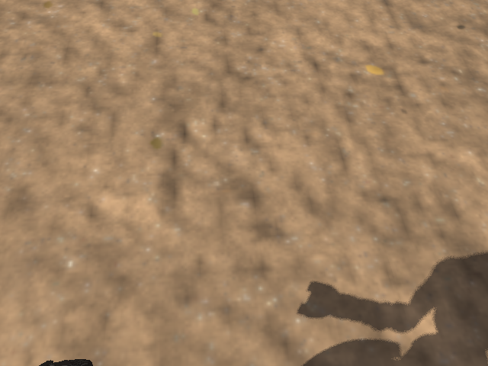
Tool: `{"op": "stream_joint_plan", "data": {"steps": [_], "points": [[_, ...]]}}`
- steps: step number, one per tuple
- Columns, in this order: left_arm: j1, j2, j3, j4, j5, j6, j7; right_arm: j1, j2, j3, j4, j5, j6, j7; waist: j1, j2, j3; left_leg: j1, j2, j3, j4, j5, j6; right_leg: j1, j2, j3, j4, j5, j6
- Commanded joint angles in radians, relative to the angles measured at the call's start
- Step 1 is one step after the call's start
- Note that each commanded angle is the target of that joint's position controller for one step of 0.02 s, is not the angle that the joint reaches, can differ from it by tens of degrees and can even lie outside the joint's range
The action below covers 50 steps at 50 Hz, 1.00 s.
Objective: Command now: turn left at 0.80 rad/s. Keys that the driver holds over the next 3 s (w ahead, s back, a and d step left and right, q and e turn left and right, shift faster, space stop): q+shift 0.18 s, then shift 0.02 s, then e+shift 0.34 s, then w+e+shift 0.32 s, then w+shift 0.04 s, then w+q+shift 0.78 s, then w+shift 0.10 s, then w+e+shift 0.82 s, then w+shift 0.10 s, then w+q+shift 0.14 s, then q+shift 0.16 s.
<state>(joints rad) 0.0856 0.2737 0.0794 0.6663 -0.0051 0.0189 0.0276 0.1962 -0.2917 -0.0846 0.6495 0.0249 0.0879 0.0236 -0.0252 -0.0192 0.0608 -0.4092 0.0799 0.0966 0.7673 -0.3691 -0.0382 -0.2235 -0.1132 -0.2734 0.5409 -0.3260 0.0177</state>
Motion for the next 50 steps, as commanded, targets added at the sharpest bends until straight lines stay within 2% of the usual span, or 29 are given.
{"op": "stream_joint_plan", "data": {"steps": [1, 2, 3, 4, 5, 6, 7, 9, 12, 17, 19, 22, 27, 28, 30, 31, 32, 33, 34, 37, 38, 39, 40, 41, 43, 45, 47, 49, 50], "points": [[-0.005, 0.148, 0.054, -0.032, -0.025, -0.014, -0.014, 0.075, -0.105, -0.044, -0.072, 0.000, -0.003, -0.005, -0.028, -0.058, -0.146, 0.160, -0.050, 0.019, -0.218, 0.160, 0.079, 0.057, -0.221, 0.094, 0.041, 0.410, -0.095], [0.028, 0.117, 0.049, -0.024, -0.008, -0.015, -0.020, 0.150, -0.203, -0.080, -0.064, -0.002, -0.011, -0.025, -0.046, 0.134, -0.158, 0.340, 0.013, -0.151, -0.315, 0.538, 0.150, -0.114, -0.117, 0.026, 0.289, 0.221, -0.013], [-0.056, 0.060, 0.026, -0.110, 0.036, -0.022, -0.015, 0.156, -0.348, -0.107, -0.093, -0.024, -0.027, -0.036, -0.030, 0.422, -0.160, 0.489, 0.263, -0.614, -0.358, 0.858, 0.365, -0.493, 0.078, 0.067, 0.610, -0.363, 0.090], [-0.132, 0.099, 0.032, -0.118, 0.031, -0.025, -0.008, 0.176, -0.301, -0.092, -0.104, -0.049, -0.062, -0.020, -0.093, 0.255, -0.279, 0.481, 0.318, -0.683, -0.406, 0.732, 0.452, -0.531, 0.105, 0.301, 0.761, -0.417, 0.081], [-0.149, 0.113, 0.036, -0.121, 0.007, -0.028, -0.005, 0.139, -0.272, -0.078, -0.097, -0.042, -0.085, -0.018, -0.067, 0.182, -0.232, 0.456, 0.277, -0.601, -0.422, 0.610, 0.411, -0.559, 0.093, 0.343, 0.777, -0.333, 0.054], [-0.131, 0.111, 0.037, -0.106, 0.005, -0.032, 0.003, 0.084, -0.246, -0.072, -0.097, -0.018, -0.092, -0.027, -0.028, 0.119, -0.176, 0.415, 0.219, -0.532, -0.422, 0.511, 0.349, -0.567, 0.077, 0.361, 0.730, -0.231, 0.034], [-0.115, 0.132, 0.044, -0.096, 0.017, -0.033, 0.012, 0.019, -0.211, -0.060, -0.109, 0.003, -0.085, -0.038, 0.003, 0.091, -0.145, 0.374, 0.185, -0.492, -0.419, 0.482, 0.304, -0.566, 0.066, 0.371, 0.675, -0.143, 0.029], [-0.070, 0.132, 0.048, -0.075, 0.023, -0.033, 0.010, -0.047, -0.188, -0.046, -0.139, -0.002, -0.070, -0.058, 0.043, 0.110, -0.158, 0.290, 0.128, -0.436, -0.418, 0.524, 0.273, -0.467, 0.096, 0.363, 0.641, -0.036, 0.036], [0.008, 0.105, 0.034, -0.018, 0.010, -0.022, 0.002, -0.048, -0.159, -0.028, -0.139, -0.020, -0.069, -0.068, 0.040, 0.099, -0.206, 0.308, 0.115, -0.347, -0.399, 0.596, 0.264, -0.400, 0.101, 0.328, 0.549, 0.034, 0.068], [0.018, 0.059, 0.001, 0.008, 0.002, -0.010, -0.015, -0.068, -0.060, 0.024, -0.090, -0.059, -0.078, -0.054, 0.010, 0.157, -0.168, 0.207, 0.093, -0.252, -0.435, 0.405, 0.246, -0.181, 0.030, 0.303, 0.280, 0.080, 0.074], [-0.001, 0.103, 0.008, -0.007, -0.007, -0.009, -0.020, -0.070, -0.097, 0.018, -0.071, -0.068, -0.082, -0.041, -0.013, 0.169, -0.103, 0.172, 0.114, -0.267, -0.455, 0.299, 0.258, -0.156, 0.038, 0.282, 0.233, 0.041, 0.059], [-0.008, 0.158, 0.021, -0.039, -0.023, -0.014, -0.023, -0.068, -0.168, -0.008, -0.055, -0.051, -0.068, -0.047, -0.030, 0.162, -0.043, 0.242, 0.179, -0.317, -0.419, 0.382, 0.288, -0.257, 0.055, 0.263, 0.240, -0.083, 0.038], [0.086, 0.112, 0.015, -0.036, -0.032, -0.017, -0.047, -0.105, -0.145, -0.016, -0.063, -0.028, -0.045, -0.073, 0.006, 0.126, -0.110, 0.374, 0.229, -0.278, -0.308, 0.709, 0.276, -0.246, 0.066, 0.225, 0.179, -0.102, 0.011], [0.116, 0.103, 0.013, -0.029, -0.037, -0.015, -0.051, -0.092, -0.155, -0.023, -0.062, -0.020, -0.043, -0.073, 0.009, 0.130, -0.144, 0.363, 0.226, -0.256, -0.328, 0.532, 0.257, -0.197, 0.085, 0.192, 0.130, -0.068, -0.010], [0.227, 0.109, 0.022, 0.015, -0.046, -0.018, -0.056, -0.093, -0.143, -0.027, -0.056, 0.002, -0.060, -0.061, 0.058, 0.096, -0.150, 0.182, 0.167, -0.206, -0.308, -0.106, 0.196, 0.022, 0.115, 0.188, 0.010, -0.033, -0.085], [0.358, 0.158, 0.043, 0.064, -0.048, -0.025, -0.048, -0.143, -0.086, -0.013, -0.072, -0.012, -0.075, -0.051, 0.106, -0.033, -0.121, -0.026, 0.081, -0.106, -0.104, -0.245, 0.138, 0.183, 0.047, 0.355, -0.089, -0.188, -0.160], [0.464, 0.290, 0.077, 0.064, -0.034, -0.053, -0.046, -0.263, -0.012, 0.010, -0.147, -0.019, -0.105, -0.037, 0.150, -0.273, -0.074, -0.410, -0.127, -0.005, 0.275, -0.240, 0.043, 0.341, -0.208, 0.945, -0.297, -0.521, -0.352], [0.465, 0.250, 0.061, 0.042, -0.004, -0.085, -0.054, -0.327, -0.052, 0.003, -0.172, 0.010, -0.152, -0.025, 0.179, -0.188, -0.048, -0.568, -0.137, -0.191, 0.385, -0.241, 0.062, 0.382, -0.265, 1.165, -0.424, -0.639, -0.420], [0.401, 0.208, 0.047, 0.028, 0.004, -0.106, -0.048, -0.314, -0.089, -0.007, -0.163, 0.032, -0.187, -0.009, 0.139, -0.141, 0.004, -0.615, -0.092, -0.227, 0.410, -0.134, 0.079, 0.394, -0.247, 1.097, -0.412, -0.548, -0.387], [0.349, 0.148, 0.022, 0.000, -0.026, -0.104, -0.024, -0.276, -0.102, -0.017, -0.113, -0.029, -0.231, 0.003, 0.089, -0.030, -0.006, -0.506, -0.050, -0.206, 0.250, 0.107, 0.061, 0.348, -0.114, 0.812, -0.366, -0.201, -0.295], [0.359, 0.138, 0.016, -0.003, -0.027, -0.096, -0.017, -0.271, -0.092, -0.016, -0.107, -0.026, -0.231, 0.007, 0.082, -0.047, -0.004, -0.460, -0.060, -0.192, 0.190, 0.146, 0.040, 0.315, -0.088, 0.775, -0.370, -0.159, -0.287], [0.349, 0.222, 0.043, 0.033, 0.035, -0.073, -0.032, -0.203, -0.059, 0.015, -0.063, -0.131, -0.166, 0.030, 0.076, -0.060, 0.006, -0.371, -0.071, -0.111, 0.201, 0.178, 0.007, 0.199, -0.003, 0.680, -0.380, -0.054, -0.247], [0.360, 0.213, 0.043, 0.038, 0.033, -0.065, -0.039, -0.189, -0.047, 0.016, -0.063, -0.122, -0.136, 0.035, 0.073, -0.073, 0.008, -0.327, -0.081, -0.086, 0.187, 0.177, -0.013, 0.145, 0.026, 0.646, -0.373, -0.009, -0.247], [0.376, 0.195, 0.039, 0.047, 0.025, -0.062, -0.045, -0.208, -0.047, 0.022, -0.073, -0.099, -0.120, 0.035, 0.083, -0.081, 0.016, -0.311, -0.080, -0.075, 0.154, 0.179, -0.031, 0.107, 0.036, 0.641, -0.375, 0.001, -0.252], [0.403, 0.172, 0.033, 0.058, 0.019, -0.061, -0.050, -0.279, -0.054, 0.031, -0.099, -0.069, -0.112, 0.033, 0.115, -0.107, 0.037, -0.288, -0.077, -0.075, 0.047, 0.220, -0.056, 0.071, 0.040, 0.661, -0.384, -0.003, -0.257], [0.417, 0.181, 0.035, 0.071, 0.018, -0.066, -0.044, -0.336, -0.064, 0.036, -0.112, -0.064, -0.121, 0.034, 0.148, -0.127, 0.045, -0.258, -0.072, -0.063, -0.085, 0.268, -0.054, 0.099, 0.024, 0.661, -0.393, 0.023, -0.253], [0.429, 0.181, 0.028, 0.094, 0.012, -0.081, -0.037, -0.348, -0.072, 0.037, -0.114, -0.067, -0.130, 0.034, 0.159, -0.136, 0.043, -0.197, -0.058, -0.042, -0.168, 0.314, -0.009, 0.153, -0.030, 0.653, -0.417, 0.135, -0.240], [0.400, 0.202, 0.027, 0.108, 0.012, -0.096, -0.034, -0.284, -0.098, 0.028, -0.103, -0.066, -0.134, 0.024, 0.118, -0.146, 0.030, -0.102, -0.072, -0.013, -0.215, 0.265, 0.055, 0.213, -0.065, 0.601, -0.379, 0.406, -0.204], [0.393, 0.215, 0.028, 0.119, 0.018, -0.102, -0.032, -0.209, -0.118, 0.018, -0.083, -0.062, -0.133, 0.012, 0.076, -0.150, -0.010, -0.007, -0.110, 0.011, -0.214, 0.204, 0.086, 0.241, -0.066, 0.555, -0.291, 0.702, -0.185]]}}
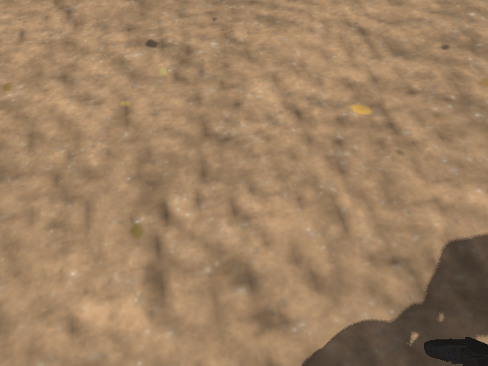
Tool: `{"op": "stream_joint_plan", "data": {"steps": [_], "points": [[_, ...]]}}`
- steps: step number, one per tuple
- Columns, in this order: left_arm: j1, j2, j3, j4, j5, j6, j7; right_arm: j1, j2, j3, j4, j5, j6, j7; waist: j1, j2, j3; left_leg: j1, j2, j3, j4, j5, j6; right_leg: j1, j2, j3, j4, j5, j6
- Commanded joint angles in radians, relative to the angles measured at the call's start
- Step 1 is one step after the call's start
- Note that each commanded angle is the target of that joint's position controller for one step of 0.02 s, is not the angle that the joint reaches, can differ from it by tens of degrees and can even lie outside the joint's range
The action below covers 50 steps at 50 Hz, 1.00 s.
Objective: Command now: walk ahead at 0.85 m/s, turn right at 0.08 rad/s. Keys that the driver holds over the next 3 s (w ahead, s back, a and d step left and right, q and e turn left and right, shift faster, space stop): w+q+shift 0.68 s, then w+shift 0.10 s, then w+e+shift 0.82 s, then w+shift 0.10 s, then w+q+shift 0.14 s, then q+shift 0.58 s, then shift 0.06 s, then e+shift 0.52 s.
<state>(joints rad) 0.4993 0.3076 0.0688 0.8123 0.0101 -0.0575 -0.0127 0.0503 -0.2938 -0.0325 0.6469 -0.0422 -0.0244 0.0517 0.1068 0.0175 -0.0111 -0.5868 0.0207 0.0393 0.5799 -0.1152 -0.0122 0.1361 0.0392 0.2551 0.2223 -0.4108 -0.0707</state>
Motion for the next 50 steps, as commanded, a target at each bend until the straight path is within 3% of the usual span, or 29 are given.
{"op": "stream_joint_plan", "data": {"steps": [1, 2, 3, 4, 5, 7, 9, 11, 15, 20, 22, 23, 24, 25, 26, 27, 29, 32, 36, 39, 41, 42, 43, 44, 45, 46, 47, 48, 50], "points": [[-0.026, 0.194, 0.041, -0.013, 0.012, -0.023, 0.008, 0.092, -0.144, -0.049, -0.035, 0.009, -0.021, -0.033, -0.134, -0.167, -0.027, 0.329, -0.100, 0.095, -0.024, -0.120, 0.094, -0.102, -0.195, -0.042, 0.230, 1.067, -0.081], [-0.066, 0.188, 0.038, -0.017, 0.023, -0.020, 0.013, 0.336, -0.175, -0.065, 0.033, 0.012, -0.024, -0.049, -0.257, -0.138, -0.141, 0.601, -0.079, 0.063, -0.002, -0.157, 0.130, -0.227, -0.158, -0.098, 0.509, 1.099, -0.064], [-0.049, 0.107, 0.015, -0.056, 0.007, -0.024, 0.011, 0.513, -0.272, -0.090, 0.066, -0.005, -0.029, -0.058, -0.307, 0.064, -0.278, 0.878, 0.127, -0.300, -0.061, -0.581, 0.208, -0.515, -0.060, -0.160, 0.913, 0.780, -0.029], [-0.054, 0.027, -0.010, -0.088, 0.013, -0.039, -0.004, 0.516, -0.308, -0.094, 0.100, -0.005, -0.034, -0.042, -0.243, 0.311, -0.264, 0.923, 0.276, -0.874, -0.323, -0.855, 0.284, -0.785, 0.089, -0.148, 1.112, -0.001, -0.008], [-0.167, 0.071, -0.011, -0.111, 0.035, -0.047, -0.004, 0.378, -0.214, -0.073, 0.092, 0.013, -0.030, -0.026, -0.198, 0.197, -0.077, 0.804, 0.272, -0.960, -0.375, -0.761, 0.286, -0.918, 0.026, -0.117, 1.162, 0.057, -0.031], [-0.274, 0.107, -0.016, -0.124, 0.047, -0.059, -0.013, 0.344, -0.155, -0.067, 0.093, 0.019, -0.036, -0.022, -0.178, 0.001, -0.002, 0.616, 0.208, -0.688, -0.353, -0.508, 0.290, -0.868, -0.065, -0.133, 1.072, 0.165, -0.022], [-0.299, 0.076, -0.032, -0.153, 0.070, -0.044, -0.019, 0.354, -0.100, -0.044, 0.131, 0.020, -0.044, -0.030, -0.116, 0.036, 0.059, 0.476, 0.130, -0.581, -0.381, -0.392, 0.288, -0.826, -0.096, -0.140, 0.964, 0.138, 0.023], [-0.333, 0.060, -0.047, -0.181, 0.075, -0.024, -0.025, 0.374, -0.109, -0.045, 0.149, 0.034, -0.057, -0.037, -0.096, 0.060, 0.096, 0.402, 0.103, -0.531, -0.420, -0.348, 0.307, -0.831, -0.114, -0.166, 0.864, 0.098, 0.063], [-0.556, 0.038, -0.080, -0.271, 0.042, -0.022, -0.047, 0.359, -0.149, -0.066, 0.133, 0.035, -0.065, -0.043, -0.132, 0.056, 0.158, 0.212, 0.038, -0.431, -0.507, -0.178, 0.274, -0.668, -0.087, -0.245, 0.495, 0.315, 0.119], [-0.535, 0.082, -0.061, -0.265, 0.028, -0.027, -0.023, 0.412, -0.197, -0.084, 0.157, 0.055, -0.067, -0.040, -0.137, 0.031, 0.045, 0.365, 0.067, -0.422, -0.345, 0.331, 0.194, -0.405, -0.025, -0.256, 0.321, 0.397, 0.090], [-0.293, 0.139, -0.027, -0.198, 0.031, -0.034, 0.008, 0.399, -0.236, -0.093, 0.164, 0.049, -0.064, -0.037, -0.012, -0.009, -0.120, 0.347, 0.003, -0.364, 0.034, 0.545, 0.148, -0.094, -0.008, -0.265, 0.304, 0.262, 0.062], [-0.100, 0.208, 0.002, -0.174, 0.047, -0.037, 0.034, 0.374, -0.188, -0.081, 0.148, 0.048, -0.074, -0.033, 0.079, -0.047, -0.230, 0.195, -0.049, -0.321, 0.326, 0.369, 0.131, 0.137, -0.164, -0.123, 0.305, 0.041, 0.031], [0.002, 0.278, 0.024, -0.159, 0.083, -0.034, 0.047, 0.412, -0.015, -0.040, 0.105, 0.072, -0.079, -0.042, 0.055, -0.274, -0.360, -0.059, -0.136, -0.219, 0.645, -0.361, 0.122, 0.348, -0.481, 0.319, 0.182, -0.358, -0.028], [-0.069, 0.279, 0.032, -0.156, 0.063, -0.022, 0.041, 0.415, -0.059, -0.032, 0.074, 0.073, -0.064, -0.046, -0.001, -0.351, -0.362, -0.170, -0.091, -0.161, 0.796, -0.328, 0.132, 0.263, -0.532, 0.630, 0.028, -0.499, -0.079], [-0.173, 0.171, 0.014, -0.169, 0.053, -0.018, 0.037, 0.320, -0.107, -0.042, 0.085, 0.048, -0.046, -0.046, -0.011, -0.202, -0.186, -0.220, -0.020, -0.137, 0.808, -0.224, 0.133, 0.124, -0.468, 0.460, 0.030, -0.440, -0.067], [-0.204, 0.108, -0.001, -0.158, 0.048, -0.021, 0.031, 0.270, -0.105, -0.041, 0.086, 0.032, -0.037, -0.033, -0.021, -0.107, -0.090, -0.210, 0.016, -0.126, 0.765, -0.171, 0.127, 0.009, -0.424, 0.276, 0.043, -0.232, -0.057], [-0.186, 0.071, -0.012, -0.113, 0.049, -0.031, 0.029, 0.222, -0.069, -0.038, 0.071, 0.013, -0.013, -0.006, -0.057, -0.106, 0.000, -0.179, 0.058, -0.120, 0.727, -0.161, 0.109, -0.126, -0.356, 0.051, 0.014, 0.026, -0.032], [-0.140, 0.029, -0.020, -0.046, 0.017, -0.058, 0.010, 0.122, -0.021, -0.019, 0.007, 0.008, 0.023, 0.017, -0.087, -0.119, 0.057, -0.247, 0.096, -0.099, 0.709, -0.136, 0.103, -0.159, -0.340, -0.141, -0.020, 0.286, -0.006], [-0.187, 0.054, -0.019, -0.022, 0.021, -0.081, 0.009, -0.017, -0.029, 0.006, -0.083, 0.008, 0.019, 0.044, -0.137, -0.093, 0.122, -0.176, 0.081, -0.049, 0.459, 0.051, 0.110, -0.268, -0.273, -0.380, -0.112, 0.494, 0.012], [-0.109, 0.107, -0.015, 0.022, 0.019, -0.085, 0.009, -0.094, -0.022, 0.026, -0.086, 0.002, 0.007, 0.055, -0.116, -0.038, 0.167, 0.044, -0.006, 0.083, 0.197, 0.129, 0.158, -0.290, -0.257, -0.472, -0.184, 0.798, 0.000], [-0.065, 0.186, -0.005, 0.045, 0.019, -0.070, 0.018, -0.041, -0.064, 0.017, -0.055, -0.005, -0.001, 0.038, -0.165, -0.085, 0.107, 0.180, -0.096, 0.106, 0.142, 0.039, 0.183, -0.175, -0.290, -0.471, -0.059, 1.265, -0.021], [-0.064, 0.228, 0.001, 0.052, 0.019, -0.054, 0.025, 0.065, -0.103, 0.003, -0.023, -0.013, -0.004, 0.026, -0.232, -0.108, 0.029, 0.319, -0.130, 0.097, 0.120, -0.041, 0.199, -0.149, -0.308, -0.465, 0.119, 1.412, -0.031], [-0.083, 0.249, 0.002, 0.056, 0.019, -0.037, 0.032, 0.263, -0.142, -0.018, 0.041, -0.013, -0.004, 0.007, -0.330, -0.122, -0.071, 0.537, -0.133, 0.049, 0.076, -0.079, 0.219, -0.184, -0.313, -0.445, 0.361, 1.439, -0.039], [-0.100, 0.234, -0.003, 0.052, 0.015, -0.029, 0.031, 0.438, -0.203, -0.045, 0.097, -0.023, -0.003, -0.018, -0.413, -0.107, -0.154, 0.793, -0.068, -0.030, 0.012, -0.102, 0.232, -0.336, -0.263, -0.436, 0.683, 1.225, -0.033], [0.004, 0.044, -0.039, 0.021, 0.011, -0.029, 0.005, 0.408, -0.301, -0.064, 0.105, -0.044, -0.009, -0.040, -0.258, 0.184, -0.251, 1.043, 0.261, -0.392, 0.000, -0.279, 0.239, -0.665, -0.085, -0.376, 1.127, -0.041, -0.012], [0.024, 0.090, -0.031, -0.018, -0.037, -0.037, 0.017, 0.415, -0.323, -0.073, 0.061, -0.032, -0.015, -0.044, -0.266, 0.143, -0.437, 1.090, 0.421, -0.803, -0.170, -0.321, 0.272, -0.802, -0.001, -0.139, 1.332, -0.079, -0.032], [-0.116, 0.144, -0.013, -0.038, -0.038, -0.038, 0.023, 0.372, -0.261, -0.070, 0.093, -0.017, -0.023, -0.050, -0.258, 0.019, -0.254, 0.933, 0.358, -0.665, -0.235, -0.281, 0.237, -0.869, -0.063, -0.129, 1.295, 0.073, -0.035], [-0.127, 0.106, -0.023, -0.034, -0.032, -0.038, 0.017, 0.314, -0.204, -0.055, 0.112, -0.010, -0.038, -0.049, -0.198, 0.007, -0.073, 0.743, 0.329, -0.532, -0.271, -0.187, 0.232, -0.864, -0.107, -0.169, 1.212, 0.136, -0.029], [-0.093, 0.062, -0.028, 0.021, -0.003, -0.004, -0.002, 0.231, -0.111, -0.032, 0.121, -0.009, -0.063, -0.048, -0.115, -0.027, 0.028, 0.525, 0.227, -0.309, -0.341, -0.096, 0.171, -0.757, -0.161, -0.165, 1.110, 0.182, -0.017]]}}
Over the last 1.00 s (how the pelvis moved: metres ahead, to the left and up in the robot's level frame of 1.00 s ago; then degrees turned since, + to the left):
0.25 -0.01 0.00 -14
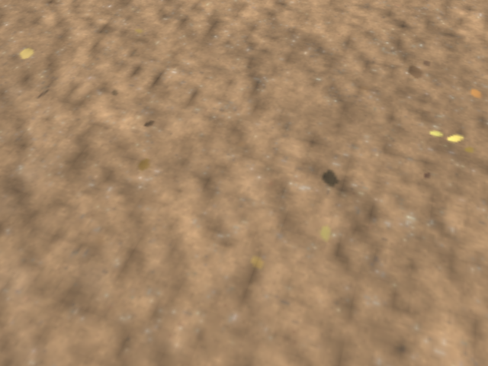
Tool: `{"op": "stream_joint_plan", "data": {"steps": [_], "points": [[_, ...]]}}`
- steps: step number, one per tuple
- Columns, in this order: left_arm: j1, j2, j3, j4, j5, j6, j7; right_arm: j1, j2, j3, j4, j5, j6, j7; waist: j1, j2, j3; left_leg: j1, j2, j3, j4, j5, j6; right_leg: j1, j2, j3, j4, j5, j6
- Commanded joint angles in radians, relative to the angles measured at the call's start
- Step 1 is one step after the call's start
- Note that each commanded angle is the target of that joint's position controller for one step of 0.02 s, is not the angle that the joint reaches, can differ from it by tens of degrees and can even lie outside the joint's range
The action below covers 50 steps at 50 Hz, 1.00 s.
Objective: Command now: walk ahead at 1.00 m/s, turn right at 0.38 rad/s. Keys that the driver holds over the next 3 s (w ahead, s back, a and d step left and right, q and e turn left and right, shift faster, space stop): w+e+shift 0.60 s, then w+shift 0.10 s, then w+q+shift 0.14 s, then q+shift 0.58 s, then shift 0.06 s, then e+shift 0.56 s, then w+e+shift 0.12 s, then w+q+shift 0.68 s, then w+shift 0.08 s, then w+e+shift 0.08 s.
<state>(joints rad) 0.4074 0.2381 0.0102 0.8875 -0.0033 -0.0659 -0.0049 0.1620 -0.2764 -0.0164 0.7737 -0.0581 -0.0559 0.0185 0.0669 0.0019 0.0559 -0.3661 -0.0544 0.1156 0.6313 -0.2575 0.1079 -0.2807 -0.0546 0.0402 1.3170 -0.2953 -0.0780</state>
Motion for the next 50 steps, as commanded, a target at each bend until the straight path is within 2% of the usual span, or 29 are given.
{"op": "stream_joint_plan", "data": {"steps": [1, 4, 7, 9, 11, 13, 15, 16, 17, 18, 19, 20, 21, 23, 25, 27, 30, 34, 36, 38, 39, 40, 41, 43, 45, 47, 48, 49, 50], "points": [[0.042, 0.108, 0.029, -0.040, 0.016, 0.025, -0.022, 0.129, -0.105, -0.040, 0.003, 0.016, -0.042, -0.014, -0.049, 0.047, -0.046, 0.253, 0.309, -0.334, -0.426, 0.057, 0.048, -0.297, -0.079, 0.047, -0.005, 0.074, -0.001], [-0.081, 0.079, 0.034, -0.060, 0.018, 0.056, -0.041, 0.153, -0.062, -0.033, 0.049, 0.047, -0.072, -0.005, -0.042, 0.019, 0.041, 0.240, 0.233, -0.130, -0.507, 0.203, -0.026, -0.405, -0.094, 0.019, -0.062, 0.141, 0.006], [-0.243, 0.043, 0.017, -0.137, 0.009, 0.047, -0.054, 0.173, -0.045, -0.024, 0.070, 0.043, -0.088, -0.003, -0.048, 0.069, 0.094, 0.216, 0.185, 0.060, -0.527, 0.525, -0.057, -0.430, -0.068, -0.077, -0.245, 0.310, -0.002], [-0.288, 0.053, 0.012, -0.142, -0.003, 0.044, -0.065, 0.161, -0.053, -0.019, 0.072, 0.040, -0.087, -0.017, -0.053, 0.019, 0.061, 0.258, 0.139, 0.141, -0.543, 0.658, -0.084, -0.367, -0.007, -0.160, -0.383, 0.393, -0.025], [-0.334, 0.057, 0.004, -0.183, 0.011, 0.036, -0.077, 0.204, -0.105, -0.023, 0.084, 0.052, -0.091, -0.032, -0.037, 0.037, 0.082, 0.318, 0.203, 0.165, -0.486, 1.058, -0.106, -0.292, 0.034, -0.231, -0.544, 0.433, -0.057], [-0.238, 0.107, 0.017, -0.150, 0.017, 0.042, -0.074, 0.192, -0.168, -0.039, 0.072, 0.045, -0.074, -0.060, 0.026, 0.083, -0.009, 0.412, 0.234, 0.165, -0.348, 1.287, -0.117, -0.149, 0.104, -0.258, -0.592, 0.405, -0.082], [0.101, 0.200, 0.057, -0.058, 0.020, 0.050, -0.063, 0.098, -0.231, -0.059, 0.034, 0.029, -0.038, -0.078, 0.206, 0.111, -0.169, 0.365, 0.268, 0.135, 0.070, 1.445, -0.109, 0.192, 0.161, -0.220, -0.578, 0.293, -0.127], [0.312, 0.246, 0.088, 0.003, 0.014, 0.052, -0.044, 0.026, -0.243, -0.067, 0.014, 0.024, -0.020, -0.071, 0.305, 0.064, -0.231, 0.228, 0.242, 0.117, 0.455, 1.227, -0.096, 0.407, 0.135, -0.123, -0.640, 0.224, -0.185], [0.253, 0.267, 0.113, 0.002, -0.024, 0.062, -0.023, -0.039, -0.156, -0.053, 0.011, 0.021, -0.021, -0.042, 0.269, -0.160, -0.131, -0.016, 0.010, 0.097, 0.893, 0.141, -0.094, 0.461, 0.091, -0.008, -0.745, 0.188, -0.217], [0.113, 0.352, 0.117, -0.031, 0.011, 0.067, -0.023, 0.109, -0.032, -0.009, -0.089, 0.013, -0.048, -0.032, 0.019, -0.279, -0.152, -0.357, -0.034, -0.050, 1.138, -0.240, -0.133, 0.569, -0.050, 0.383, -0.686, 0.477, -0.346], [0.073, 0.368, 0.130, -0.079, 0.021, 0.069, -0.013, 0.139, -0.055, 0.006, -0.141, 0.025, -0.070, -0.028, 0.031, -0.217, -0.332, -0.502, -0.015, -0.221, 1.154, -0.241, -0.123, 0.696, -0.193, 0.756, -0.961, -0.020, -0.481], [0.041, 0.262, 0.111, -0.085, 0.030, 0.066, 0.001, 0.076, -0.113, 0.004, -0.129, 0.015, -0.088, -0.025, 0.012, 0.004, -0.156, -0.534, 0.048, -0.237, 1.010, -0.153, -0.104, 0.516, -0.195, 0.806, -1.119, -0.221, -0.402], [-0.003, 0.208, 0.095, -0.069, 0.028, 0.059, 0.002, 0.020, -0.124, -0.002, -0.132, 0.008, -0.082, -0.023, -0.040, 0.111, -0.051, -0.463, 0.097, -0.232, 0.877, -0.100, -0.105, 0.331, -0.144, 0.697, -1.132, -0.215, -0.325], [-0.030, 0.213, 0.089, -0.074, 0.016, 0.023, 0.009, 0.021, -0.107, 0.013, -0.132, -0.025, -0.039, -0.024, -0.101, 0.129, 0.026, -0.349, 0.144, -0.224, 0.743, -0.093, -0.140, 0.097, -0.067, 0.560, -1.128, -0.010, -0.300], [-0.045, 0.219, 0.086, -0.082, 0.007, -0.005, 0.005, -0.010, -0.087, 0.023, -0.148, -0.027, -0.006, -0.018, -0.116, 0.116, 0.044, -0.250, 0.178, -0.183, 0.574, -0.083, -0.173, -0.071, 0.013, 0.435, -1.154, 0.062, -0.281], [-0.021, 0.231, 0.093, -0.083, 0.007, -0.017, 0.004, -0.142, -0.072, 0.034, -0.206, -0.013, -0.005, -0.006, -0.070, 0.075, 0.070, -0.223, 0.180, -0.139, 0.369, 0.058, -0.190, -0.116, 0.057, 0.374, -1.176, 0.197, -0.264], [0.038, 0.235, 0.105, -0.075, -0.006, -0.013, -0.006, -0.261, -0.041, 0.048, -0.252, 0.017, -0.010, 0.000, 0.015, 0.008, 0.033, -0.180, 0.127, -0.109, 0.100, 0.309, -0.173, -0.009, 0.093, 0.342, -1.130, 0.415, -0.189], [0.080, 0.223, 0.104, -0.051, -0.002, -0.018, -0.001, -0.286, -0.055, 0.042, -0.268, 0.021, -0.025, -0.001, 0.052, -0.037, -0.018, -0.096, 0.081, -0.087, -0.102, 0.402, -0.114, 0.192, 0.037, 0.319, -1.074, 0.676, -0.138], [0.062, 0.267, 0.108, -0.044, 0.009, -0.027, 0.007, -0.149, -0.119, 0.011, -0.225, 0.019, -0.029, -0.013, -0.015, -0.062, -0.112, 0.049, 0.022, -0.074, -0.124, 0.293, -0.076, 0.309, 0.002, 0.306, -0.932, 0.976, -0.104], [-0.035, 0.298, 0.112, -0.055, 0.042, -0.027, 0.007, 0.221, -0.206, -0.037, -0.116, 0.038, -0.030, -0.042, -0.229, -0.081, -0.261, 0.361, 0.044, -0.073, -0.109, 0.137, -0.028, 0.262, 0.019, 0.231, -0.524, 1.032, -0.072], [-0.068, 0.205, 0.088, -0.077, 0.055, -0.034, 0.012, 0.445, -0.260, -0.060, -0.068, 0.021, -0.028, -0.061, -0.308, 0.015, -0.360, 0.579, 0.189, -0.254, -0.049, -0.160, 0.006, 0.081, 0.071, 0.162, -0.149, 0.711, -0.065], [0.091, 0.078, 0.054, -0.120, -0.009, -0.043, -0.011, 0.380, -0.339, -0.084, -0.049, 0.009, -0.025, -0.045, -0.138, 0.457, -0.444, 0.770, 0.428, -0.973, -0.306, -0.308, 0.187, -0.279, 0.280, 0.104, 0.158, -0.103, 0.012], [0.035, 0.140, 0.042, -0.097, 0.027, -0.040, -0.001, 0.267, -0.239, -0.079, -0.070, 0.020, -0.017, -0.021, -0.142, 0.226, -0.289, 0.701, 0.396, -1.055, -0.366, -0.417, 0.221, -0.461, 0.178, 0.122, 0.182, -0.095, -0.024], [-0.178, 0.167, 0.038, -0.150, 0.056, -0.043, -0.008, 0.204, -0.126, -0.060, -0.051, 0.033, -0.023, -0.006, -0.126, -0.033, -0.095, 0.448, 0.314, -0.770, -0.361, -0.100, 0.192, -0.456, 0.082, 0.082, 0.053, -0.003, -0.006], [-0.246, 0.124, 0.020, -0.211, 0.081, -0.030, -0.013, 0.262, -0.093, -0.042, 0.014, 0.038, -0.037, -0.010, -0.081, -0.005, -0.024, 0.310, 0.250, -0.623, -0.340, 0.402, 0.178, -0.423, 0.060, 0.056, -0.051, -0.054, 0.043], [-0.246, 0.106, 0.005, -0.238, 0.079, -0.020, -0.013, 0.296, -0.116, -0.047, 0.049, 0.054, -0.047, -0.012, -0.049, 0.025, -0.029, 0.267, 0.220, -0.527, -0.333, 0.732, 0.159, -0.391, 0.043, 0.038, -0.213, -0.085, 0.081], [-0.268, 0.102, -0.004, -0.259, 0.069, -0.019, -0.016, 0.272, -0.144, -0.053, 0.044, 0.050, -0.044, -0.014, -0.035, 0.039, -0.032, 0.195, 0.185, -0.479, -0.346, 0.802, 0.149, -0.330, 0.056, 0.009, -0.323, -0.056, 0.095], [-0.335, 0.103, -0.002, -0.288, -0.003, -0.052, -0.013, 0.166, -0.135, -0.057, -0.013, 0.104, -0.057, -0.024, -0.026, 0.039, -0.022, 0.136, 0.164, -0.470, -0.370, 0.703, 0.144, -0.292, 0.071, 0.031, -0.486, -0.002, 0.106], [-0.387, 0.103, -0.012, -0.301, -0.002, -0.067, -0.014, 0.137, -0.189, -0.074, -0.027, 0.113, -0.052, -0.035, -0.033, 0.051, -0.042, 0.057, 0.132, -0.439, -0.381, 0.650, 0.118, -0.168, 0.098, 0.005, -0.626, 0.101, 0.109]]}}
Over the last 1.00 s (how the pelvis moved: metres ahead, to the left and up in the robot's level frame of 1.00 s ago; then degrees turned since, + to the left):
0.84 0.26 -0.01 33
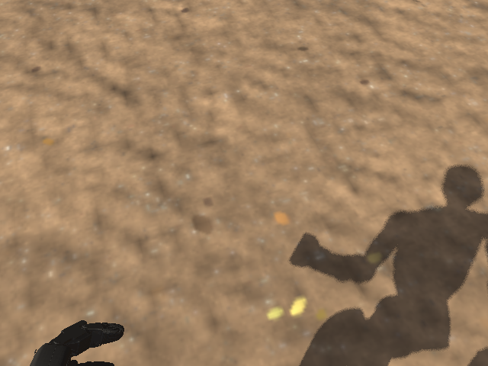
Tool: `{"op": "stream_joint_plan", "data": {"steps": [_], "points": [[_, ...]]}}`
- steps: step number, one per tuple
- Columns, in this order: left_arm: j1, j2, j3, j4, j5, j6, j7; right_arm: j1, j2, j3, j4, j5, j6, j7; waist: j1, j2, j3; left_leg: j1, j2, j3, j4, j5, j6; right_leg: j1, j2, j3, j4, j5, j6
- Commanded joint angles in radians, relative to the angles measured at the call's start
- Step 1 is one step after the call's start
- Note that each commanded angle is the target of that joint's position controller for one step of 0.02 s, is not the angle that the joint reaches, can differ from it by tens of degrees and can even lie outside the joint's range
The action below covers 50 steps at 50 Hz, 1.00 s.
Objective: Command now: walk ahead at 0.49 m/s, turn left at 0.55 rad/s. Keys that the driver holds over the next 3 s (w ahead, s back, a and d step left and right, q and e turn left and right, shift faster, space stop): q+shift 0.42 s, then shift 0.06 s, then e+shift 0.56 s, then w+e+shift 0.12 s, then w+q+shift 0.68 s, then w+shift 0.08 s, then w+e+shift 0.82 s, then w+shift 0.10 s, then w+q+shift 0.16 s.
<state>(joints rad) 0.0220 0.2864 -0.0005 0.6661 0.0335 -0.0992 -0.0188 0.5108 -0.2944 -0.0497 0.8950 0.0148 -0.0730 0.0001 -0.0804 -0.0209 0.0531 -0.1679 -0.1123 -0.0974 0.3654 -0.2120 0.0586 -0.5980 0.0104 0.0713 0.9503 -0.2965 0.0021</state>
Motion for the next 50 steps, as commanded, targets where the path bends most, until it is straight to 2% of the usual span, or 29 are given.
{"op": "stream_joint_plan", "data": {"steps": [1, 2, 4, 6, 7, 8, 9, 10, 11, 12, 13, 15, 17, 21, 24, 26, 27, 28, 29, 30, 31, 32, 34, 37, 41, 45, 48, 49, 50], "points": [[-0.033, 0.059, 0.003, -0.088, -0.030, -0.038, 0.001, -0.186, -0.207, -0.057, -0.145, 0.036, -0.026, -0.024, 0.097, 0.084, -0.066, -0.182, 0.169, -0.220, -0.115, 0.548, 0.134, 0.259, 0.069, -0.035, -0.349, 0.228, 0.031], [-0.041, 0.076, 0.013, -0.093, -0.026, -0.036, 0.004, -0.136, -0.217, -0.065, -0.135, 0.031, -0.016, -0.028, 0.085, 0.085, -0.093, -0.192, 0.158, -0.236, -0.099, 0.470, 0.097, 0.348, 0.091, -0.017, -0.406, 0.351, 0.030], [-0.042, 0.100, 0.031, -0.105, -0.028, -0.023, 0.016, -0.095, -0.183, -0.065, -0.128, 0.030, 0.001, -0.034, 0.085, 0.108, -0.095, -0.192, 0.131, -0.260, -0.026, 0.385, 0.042, 0.440, 0.093, 0.020, -0.477, 0.454, 0.018], [0.034, 0.115, 0.048, -0.096, -0.014, -0.015, 0.031, -0.131, -0.146, -0.063, -0.156, 0.034, 0.017, -0.040, 0.138, 0.113, -0.137, -0.197, 0.065, -0.252, 0.165, 0.376, -0.024, 0.569, 0.056, 0.035, -0.543, 0.527, -0.002], [0.166, 0.132, 0.057, -0.068, 0.002, -0.008, 0.039, -0.157, -0.112, -0.055, -0.189, 0.028, 0.023, -0.038, 0.196, 0.083, -0.227, -0.255, 0.029, -0.222, 0.380, 0.269, -0.064, 0.727, -0.042, 0.087, -0.521, 0.615, -0.042], [0.265, 0.173, 0.058, -0.056, 0.009, 0.007, 0.049, -0.091, -0.004, -0.023, -0.214, -0.003, 0.032, -0.039, 0.181, -0.124, -0.357, -0.399, -0.049, -0.108, 0.705, -0.431, -0.100, 0.916, -0.317, 0.294, -0.420, 1.077, -0.130], [0.250, 0.146, 0.048, -0.072, 0.016, 0.026, 0.035, 0.164, -0.031, -0.012, -0.205, 0.019, 0.039, -0.030, 0.079, -0.291, -0.562, -0.429, -0.002, -0.127, 0.942, -0.591, -0.111, 0.999, -0.556, 0.563, -0.395, 1.168, -0.292], [0.146, 0.134, 0.062, -0.088, -0.012, 0.043, 0.030, 0.165, -0.095, -0.023, -0.189, 0.028, 0.062, -0.031, 0.058, -0.225, -0.510, -0.486, 0.091, -0.069, 1.057, -0.462, -0.140, 0.897, -0.528, 0.584, -0.464, 0.817, -0.334], [0.087, 0.063, 0.049, -0.107, -0.025, 0.054, 0.033, 0.052, -0.132, -0.041, -0.195, 0.027, 0.082, -0.040, 0.077, -0.118, -0.355, -0.540, 0.124, -0.011, 1.050, -0.381, -0.159, 0.765, -0.422, 0.423, -0.514, 0.623, -0.292], [0.042, 0.048, 0.043, -0.103, -0.027, 0.063, 0.036, -0.020, -0.155, -0.057, -0.209, 0.022, 0.098, -0.052, 0.068, -0.054, -0.261, -0.537, 0.149, 0.012, 1.038, -0.319, -0.172, 0.641, -0.357, 0.322, -0.554, 0.542, -0.255], [0.004, 0.050, 0.044, -0.098, -0.020, 0.067, 0.036, -0.050, -0.154, -0.066, -0.227, 0.019, 0.111, -0.059, 0.046, -0.061, -0.191, -0.510, 0.171, 0.016, 1.008, -0.297, -0.180, 0.522, -0.321, 0.247, -0.586, 0.545, -0.245], [-0.016, 0.077, 0.063, -0.068, -0.008, 0.064, 0.040, -0.105, -0.092, -0.054, -0.272, 0.013, 0.120, -0.056, 0.032, -0.094, -0.120, -0.445, 0.196, 0.049, 0.879, -0.253, -0.174, 0.380, -0.283, 0.118, -0.645, 0.562, -0.232], [-0.002, 0.101, 0.080, -0.042, -0.008, 0.058, 0.048, -0.154, -0.056, -0.045, -0.302, 0.008, 0.113, -0.048, 0.042, -0.089, -0.155, -0.417, 0.213, 0.061, 0.760, -0.190, -0.164, 0.400, -0.300, 0.062, -0.657, 0.621, -0.251], [-0.051, 0.130, 0.098, -0.029, -0.028, 0.068, 0.051, -0.201, -0.074, -0.046, -0.317, 0.010, 0.120, -0.011, 0.033, -0.105, -0.188, -0.256, 0.215, 0.094, 0.526, -0.018, -0.114, 0.363, -0.307, -0.068, -0.667, 0.488, -0.221], [0.001, 0.161, 0.111, 0.003, -0.054, 0.066, 0.033, -0.265, -0.103, -0.052, -0.348, 0.003, 0.132, 0.009, 0.054, -0.096, -0.161, -0.183, 0.179, 0.120, 0.370, -0.024, -0.074, 0.376, -0.319, -0.084, -0.623, 0.420, -0.198], [0.034, 0.153, 0.105, 0.032, -0.078, 0.065, 0.024, -0.247, -0.096, -0.052, -0.342, -0.012, 0.125, 0.011, 0.033, -0.050, -0.159, -0.037, 0.123, 0.132, 0.154, 0.073, -0.026, 0.340, -0.276, -0.101, -0.512, 0.340, -0.143], [0.093, 0.104, 0.086, 0.060, -0.066, 0.064, 0.015, -0.221, -0.125, -0.057, -0.332, -0.018, 0.117, 0.002, 0.035, 0.033, -0.163, 0.096, 0.150, 0.079, 0.059, 0.255, 0.005, 0.253, -0.219, -0.147, -0.410, 0.229, -0.076], [0.160, 0.026, 0.051, 0.045, -0.003, 0.063, -0.003, -0.224, -0.215, -0.063, -0.361, -0.035, 0.114, -0.017, 0.087, 0.325, -0.228, 0.280, 0.458, -0.254, 0.052, 0.683, 0.108, 0.057, -0.106, -0.229, -0.133, -0.274, 0.033], [0.149, 0.062, 0.062, 0.057, -0.015, 0.076, 0.004, -0.272, -0.165, -0.039, -0.377, -0.062, 0.102, -0.019, 0.052, 0.294, -0.279, 0.136, 0.553, -0.269, 0.012, 0.575, 0.256, 0.052, -0.084, -0.106, 0.015, -0.389, 0.067], [0.113, 0.123, 0.078, 0.067, -0.048, 0.092, 0.011, -0.286, -0.117, -0.026, -0.355, -0.069, 0.090, -0.010, 0.029, 0.204, -0.229, 0.048, 0.474, -0.177, -0.016, 0.408, 0.236, 0.086, -0.094, -0.058, 0.064, -0.343, 0.066], [0.125, 0.124, 0.085, 0.074, -0.063, 0.105, 0.019, -0.327, -0.119, -0.028, -0.330, -0.061, 0.079, -0.007, 0.055, 0.196, -0.174, 0.010, 0.418, -0.096, -0.021, 0.300, 0.183, 0.075, -0.085, -0.048, 0.080, -0.288, 0.063], [0.144, 0.133, 0.092, 0.098, -0.061, 0.118, 0.032, -0.364, -0.130, -0.032, -0.325, -0.053, 0.074, -0.009, 0.060, 0.188, -0.151, -0.008, 0.399, -0.052, -0.025, 0.261, 0.155, 0.067, -0.080, -0.042, 0.116, -0.239, 0.070], [0.180, 0.174, 0.113, 0.101, -0.060, 0.134, 0.045, -0.413, -0.145, -0.035, -0.322, -0.047, 0.076, -0.027, 0.084, 0.195, -0.115, -0.062, 0.403, 0.011, -0.036, 0.330, 0.161, 0.071, -0.051, -0.060, 0.231, -0.177, 0.092], [0.176, 0.127, 0.109, 0.077, -0.066, 0.145, 0.055, -0.426, -0.091, -0.026, -0.313, -0.045, 0.084, -0.053, 0.075, 0.155, -0.115, 0.019, 0.432, 0.048, -0.043, 0.271, 0.163, -0.004, -0.078, -0.066, 0.196, -0.118, 0.106], [0.147, 0.066, 0.087, 0.020, -0.054, 0.151, 0.033, -0.434, -0.103, -0.044, -0.287, -0.043, 0.091, -0.065, 0.060, 0.148, -0.136, 0.048, 0.462, 0.101, -0.033, 0.274, 0.169, 0.075, -0.111, -0.104, 0.000, -0.112, 0.093], [0.182, 0.084, 0.097, -0.016, -0.054, 0.161, 0.006, -0.446, -0.130, -0.065, -0.260, -0.021, 0.089, -0.051, 0.078, 0.164, -0.145, 0.056, 0.501, 0.140, 0.000, 0.338, 0.151, 0.168, -0.104, -0.153, -0.140, -0.110, 0.042], [0.263, 0.087, 0.115, -0.009, -0.052, 0.174, 0.002, -0.470, -0.118, -0.071, -0.238, 0.008, 0.090, -0.039, 0.132, 0.124, -0.145, -0.004, 0.465, 0.228, 0.138, 0.245, 0.050, 0.325, -0.055, -0.190, -0.373, 0.050, -0.032], [0.311, 0.140, 0.137, 0.001, -0.045, 0.170, 0.016, -0.418, -0.084, -0.069, -0.212, 0.004, 0.093, -0.031, 0.136, -0.010, -0.124, -0.105, 0.379, 0.293, 0.308, 0.078, -0.027, 0.422, -0.065, -0.087, -0.499, 0.262, -0.087], [0.344, 0.299, 0.177, -0.020, -0.039, 0.160, 0.038, -0.454, -0.031, -0.054, -0.260, -0.041, 0.093, -0.027, 0.118, -0.352, -0.088, -0.457, 0.213, 0.355, 0.658, -0.399, -0.143, 0.583, -0.320, 0.330, -0.548, 0.724, -0.232]]}}
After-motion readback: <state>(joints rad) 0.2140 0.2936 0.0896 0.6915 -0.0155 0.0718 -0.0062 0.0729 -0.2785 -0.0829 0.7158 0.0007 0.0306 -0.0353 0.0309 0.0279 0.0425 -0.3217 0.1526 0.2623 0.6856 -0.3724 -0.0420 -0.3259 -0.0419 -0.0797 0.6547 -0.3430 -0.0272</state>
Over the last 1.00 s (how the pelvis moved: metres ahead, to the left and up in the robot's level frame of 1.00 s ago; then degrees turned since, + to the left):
0.89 -0.22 0.02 -29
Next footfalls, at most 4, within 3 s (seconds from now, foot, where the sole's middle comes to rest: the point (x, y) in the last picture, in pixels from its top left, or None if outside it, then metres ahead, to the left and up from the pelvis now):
0.14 right None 0.33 -0.11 -0.78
0.54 left None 0.24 0.15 -0.78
0.98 right None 0.29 -0.09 -0.78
1.62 left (183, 304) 0.64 0.16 -0.78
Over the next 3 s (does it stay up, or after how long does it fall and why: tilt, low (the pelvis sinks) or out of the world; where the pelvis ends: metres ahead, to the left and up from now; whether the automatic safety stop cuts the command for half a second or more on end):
stays up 1.77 0.41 -0.03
